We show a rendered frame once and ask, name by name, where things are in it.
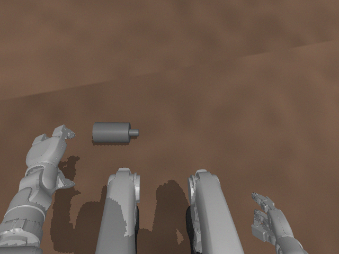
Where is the left robot arm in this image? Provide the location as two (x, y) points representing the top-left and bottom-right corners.
(0, 162), (58, 254)

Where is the right robot arm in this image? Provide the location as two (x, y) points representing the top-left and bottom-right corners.
(275, 237), (308, 254)

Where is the right robot hand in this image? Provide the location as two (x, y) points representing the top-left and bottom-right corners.
(251, 193), (294, 245)

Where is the right robot foot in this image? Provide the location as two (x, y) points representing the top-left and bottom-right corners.
(186, 206), (202, 254)

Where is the left robot hand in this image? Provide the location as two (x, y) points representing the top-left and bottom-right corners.
(26, 124), (75, 190)

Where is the bottle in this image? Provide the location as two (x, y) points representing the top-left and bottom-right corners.
(92, 122), (139, 143)

